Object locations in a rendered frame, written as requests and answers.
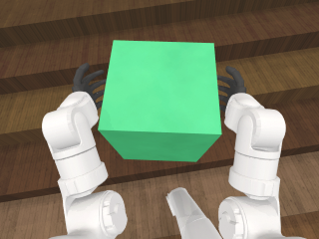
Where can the carton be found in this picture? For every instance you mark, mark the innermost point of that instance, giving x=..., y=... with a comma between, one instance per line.
x=161, y=100

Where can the robot left hand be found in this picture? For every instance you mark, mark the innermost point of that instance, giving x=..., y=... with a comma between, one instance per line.
x=81, y=84

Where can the left robot upper arm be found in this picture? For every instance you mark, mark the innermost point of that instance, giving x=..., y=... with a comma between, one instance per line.
x=100, y=215

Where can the right robot thigh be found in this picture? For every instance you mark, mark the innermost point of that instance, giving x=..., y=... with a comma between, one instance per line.
x=192, y=222

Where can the left robot forearm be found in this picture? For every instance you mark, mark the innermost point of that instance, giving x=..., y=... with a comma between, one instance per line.
x=73, y=147

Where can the right robot upper arm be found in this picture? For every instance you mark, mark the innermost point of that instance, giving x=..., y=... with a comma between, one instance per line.
x=241, y=217

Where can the robot right hand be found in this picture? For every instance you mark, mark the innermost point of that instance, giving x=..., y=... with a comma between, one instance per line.
x=236, y=86

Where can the right robot forearm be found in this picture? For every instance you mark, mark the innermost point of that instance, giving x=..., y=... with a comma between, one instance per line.
x=259, y=135

